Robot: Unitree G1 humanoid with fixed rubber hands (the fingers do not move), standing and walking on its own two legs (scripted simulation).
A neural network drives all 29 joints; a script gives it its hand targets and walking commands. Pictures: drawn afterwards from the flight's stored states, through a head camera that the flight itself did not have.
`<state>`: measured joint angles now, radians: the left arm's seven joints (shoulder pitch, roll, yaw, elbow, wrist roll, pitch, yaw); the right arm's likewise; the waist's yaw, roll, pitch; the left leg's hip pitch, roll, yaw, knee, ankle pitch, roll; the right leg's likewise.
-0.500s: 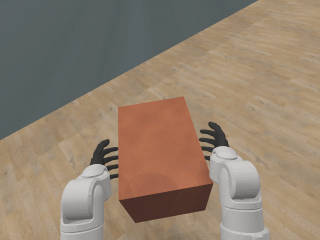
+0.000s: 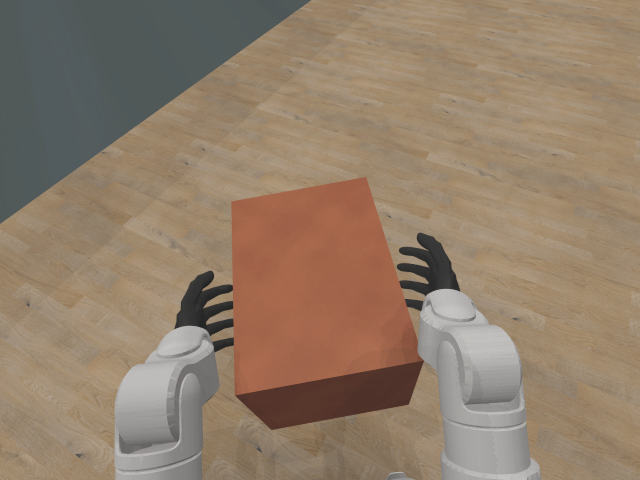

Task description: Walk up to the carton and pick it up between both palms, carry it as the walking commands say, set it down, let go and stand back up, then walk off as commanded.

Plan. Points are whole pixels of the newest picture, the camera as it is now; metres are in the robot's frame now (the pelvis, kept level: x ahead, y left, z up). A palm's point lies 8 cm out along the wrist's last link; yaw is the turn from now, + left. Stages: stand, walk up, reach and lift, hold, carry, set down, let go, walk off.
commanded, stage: carry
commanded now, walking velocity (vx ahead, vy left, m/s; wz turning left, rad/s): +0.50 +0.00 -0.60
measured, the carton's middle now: (319, 302) +0.36 +0.01 +0.00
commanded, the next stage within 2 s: none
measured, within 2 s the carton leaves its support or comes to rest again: neither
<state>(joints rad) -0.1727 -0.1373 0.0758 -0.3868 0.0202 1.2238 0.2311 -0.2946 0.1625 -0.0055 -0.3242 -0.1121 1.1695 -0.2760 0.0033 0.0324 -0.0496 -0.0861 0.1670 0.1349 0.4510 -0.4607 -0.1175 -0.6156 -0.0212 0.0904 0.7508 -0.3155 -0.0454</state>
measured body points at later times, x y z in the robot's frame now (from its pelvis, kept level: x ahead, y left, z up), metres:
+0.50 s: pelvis +0.38 -0.09 +0.01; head +0.46 -0.06 +0.46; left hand +0.71 -0.01 +0.07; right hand +0.67 -0.28 +0.11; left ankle +0.23 +0.06 -0.71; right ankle +0.32 -0.24 -0.66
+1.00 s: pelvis +0.82 -0.26 +0.01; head +0.84 -0.25 +0.46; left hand +1.14 -0.28 +0.10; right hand +1.02 -0.53 +0.11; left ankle +0.93 -0.20 -0.72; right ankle +0.61 -0.25 -0.64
